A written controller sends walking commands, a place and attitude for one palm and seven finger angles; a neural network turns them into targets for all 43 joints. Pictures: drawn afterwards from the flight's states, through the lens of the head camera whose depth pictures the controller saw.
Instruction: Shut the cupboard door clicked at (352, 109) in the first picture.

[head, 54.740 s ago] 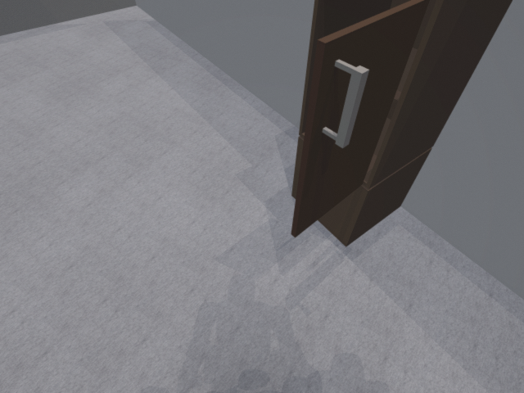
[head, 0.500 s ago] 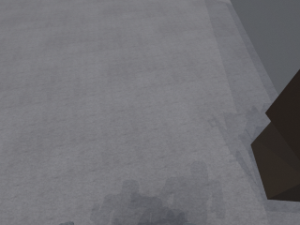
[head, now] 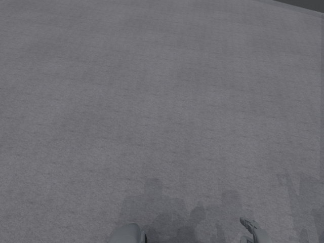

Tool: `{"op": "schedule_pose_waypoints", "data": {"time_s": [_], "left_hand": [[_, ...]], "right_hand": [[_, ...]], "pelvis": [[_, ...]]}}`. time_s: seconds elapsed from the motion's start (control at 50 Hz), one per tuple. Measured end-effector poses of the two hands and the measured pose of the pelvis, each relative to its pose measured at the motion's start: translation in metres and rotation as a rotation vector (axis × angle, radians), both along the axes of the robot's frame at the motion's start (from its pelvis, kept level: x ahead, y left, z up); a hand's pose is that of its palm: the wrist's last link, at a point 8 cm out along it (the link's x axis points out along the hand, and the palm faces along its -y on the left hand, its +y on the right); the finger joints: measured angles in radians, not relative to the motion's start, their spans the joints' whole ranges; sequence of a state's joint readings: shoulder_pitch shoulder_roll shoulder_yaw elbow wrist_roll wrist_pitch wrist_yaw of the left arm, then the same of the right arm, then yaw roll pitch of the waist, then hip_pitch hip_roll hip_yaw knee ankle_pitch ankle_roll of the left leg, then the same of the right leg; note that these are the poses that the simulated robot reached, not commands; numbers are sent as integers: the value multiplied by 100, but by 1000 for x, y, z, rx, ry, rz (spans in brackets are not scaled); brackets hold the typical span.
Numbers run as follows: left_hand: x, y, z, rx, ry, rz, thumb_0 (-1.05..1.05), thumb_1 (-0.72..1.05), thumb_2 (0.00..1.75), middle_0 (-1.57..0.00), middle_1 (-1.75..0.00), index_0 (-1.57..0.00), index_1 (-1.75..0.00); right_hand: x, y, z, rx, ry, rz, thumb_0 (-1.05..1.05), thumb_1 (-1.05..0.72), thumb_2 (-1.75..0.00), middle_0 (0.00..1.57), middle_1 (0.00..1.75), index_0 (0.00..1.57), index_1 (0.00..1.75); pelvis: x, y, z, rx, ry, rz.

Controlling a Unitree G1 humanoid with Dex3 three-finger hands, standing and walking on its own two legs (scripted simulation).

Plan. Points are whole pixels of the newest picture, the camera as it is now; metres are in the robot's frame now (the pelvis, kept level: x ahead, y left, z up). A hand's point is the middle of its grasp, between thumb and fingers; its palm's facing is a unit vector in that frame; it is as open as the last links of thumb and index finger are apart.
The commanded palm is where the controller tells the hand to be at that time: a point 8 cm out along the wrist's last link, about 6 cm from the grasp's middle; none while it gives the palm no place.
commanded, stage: walk to a spot facing it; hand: left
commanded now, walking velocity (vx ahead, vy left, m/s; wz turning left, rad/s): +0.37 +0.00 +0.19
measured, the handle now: out of the picture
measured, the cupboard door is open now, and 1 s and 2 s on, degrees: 14 14 14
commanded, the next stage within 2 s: turn to face it in 0.24 s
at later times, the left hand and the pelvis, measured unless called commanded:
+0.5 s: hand (123, 178) +0.30 +0.15 -0.14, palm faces -0.01 -0.98 -0.20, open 7.4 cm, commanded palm none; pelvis +0.19 -0.03 +0.02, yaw +0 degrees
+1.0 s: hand (106, 160) +0.36 +0.21 -0.15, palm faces -0.16 -0.97 -0.18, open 7.4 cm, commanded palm none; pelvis +0.25 +0.03 +0.03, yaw -16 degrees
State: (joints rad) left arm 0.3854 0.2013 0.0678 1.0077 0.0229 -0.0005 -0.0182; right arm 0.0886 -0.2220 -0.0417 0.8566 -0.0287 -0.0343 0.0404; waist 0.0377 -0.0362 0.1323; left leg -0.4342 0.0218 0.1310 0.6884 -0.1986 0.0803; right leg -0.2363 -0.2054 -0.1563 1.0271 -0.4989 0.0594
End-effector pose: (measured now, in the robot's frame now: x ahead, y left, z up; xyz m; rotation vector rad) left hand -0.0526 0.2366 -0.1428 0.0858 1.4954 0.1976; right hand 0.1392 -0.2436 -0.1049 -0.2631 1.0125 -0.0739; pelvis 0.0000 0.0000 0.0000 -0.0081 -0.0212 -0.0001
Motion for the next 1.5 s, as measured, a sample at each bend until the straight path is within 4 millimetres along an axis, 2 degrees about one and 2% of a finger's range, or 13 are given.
{"op": "schedule_pose_waypoints", "data": {"time_s": [0.08, 0.2, 0.32, 0.44, 0.56, 0.76, 0.88, 1.0, 1.12, 1.2, 1.34, 1.4, 1.5], "left_hand": [[60, 18, 8, 27, -88, -18, 1, 91, 90, -20, -30, -20, -30], [166, 24, 37, 49, -286, -49, 1, 91, 90, -20, -30, -19, -30], [257, 7, 49, 44, -382, -87, 0, 91, 90, -20, -30, -19, -30], [330, -26, 39, 43, -396, -146, 0, 91, 90, -20, -30, -19, -30], [340, -49, 35, 29, -317, -125, -1, 92, 90, -20, -30, -20, -30], [338, -16, 31, 46, -174, -148, -1, 93, 90, -20, -30, -20, -30], [363, 12, 12, 7, -171, -176, 0, 91, 90, -20, -30, -20, -30], [411, 28, 24, -8, -211, -277, 0, 91, 90, -20, -30, -20, -30], [457, 25, 35, 6, -237, -392, 0, 91, 90, -20, -30, -19, -30], [487, 4, 39, 12, -261, -490, 0, 91, 90, -20, -30, -19, -30], [529, -55, 41, 23, -367, -650, 0, 91, 90, -20, -30, -19, -30], [530, -70, 46, 21, -366, -684, 0, 91, 90, -20, -30, -20, -30], [531, -82, 43, -2, -321, -735, 0, 90, 90, -20, -30, -20, -30]], "right_hand": [[3, 13, 5, 0, 35, -18, 0, -91, -90, 20, 30, 20, 30], [-16, 18, 2, 16, 177, -91, 0, -93, -90, 20, 30, 20, 30], [-33, 15, -5, 47, 336, -160, 1, -92, -90, 20, 30, 20, 30], [-29, 5, -23, 86, 462, -232, 1, -91, -90, 20, 30, 20, 30], [23, -8, -21, 84, 444, -254, 1, -91, -90, 20, 30, 19, 30], [150, -8, -4, 60, 164, -241, 1, -91, -90, 20, 30, 19, 30], [185, 9, 7, 5, 30, -257, 0, -91, -90, 20, 30, 19, 30], [164, 20, 23, -20, 57, -315, 0, -91, -90, 20, 30, 20, 30], [124, 18, 22, -16, 117, -437, 1, -91, -90, 20, 30, 20, 30], [85, 14, 13, 4, 169, -535, 1, -91, -90, 20, 30, 20, 30], [15, 0, -22, 58, 275, -688, 1, -91, -90, 20, 30, 20, 30], [6, -3, -21, 63, 299, -731, 1, -91, -90, 20, 30, 19, 30], [16, -3, -8, 61, 241, -769, 1, -91, -90, 20, 30, 19, 30]], "pelvis": [[24, 7, 11, 2, -10, 11], [67, 11, 27, 0, -3, 44], [118, 1, 30, 19, 4, 50], [175, -21, 16, 38, 7, 15], [205, -32, 22, 18, 4, -20], [229, -14, 26, -2, 25, -114], [244, 15, 15, -21, 21, -185], [252, 28, 27, -31, 18, -278], [258, 31, 32, -38, 32, -363], [259, 24, 29, -31, 34, -423], [256, 2, 10, 2, 36, -516], [258, 1, 14, 0, 35, -545], [263, 2, 21, 13, 35, -602]]}}
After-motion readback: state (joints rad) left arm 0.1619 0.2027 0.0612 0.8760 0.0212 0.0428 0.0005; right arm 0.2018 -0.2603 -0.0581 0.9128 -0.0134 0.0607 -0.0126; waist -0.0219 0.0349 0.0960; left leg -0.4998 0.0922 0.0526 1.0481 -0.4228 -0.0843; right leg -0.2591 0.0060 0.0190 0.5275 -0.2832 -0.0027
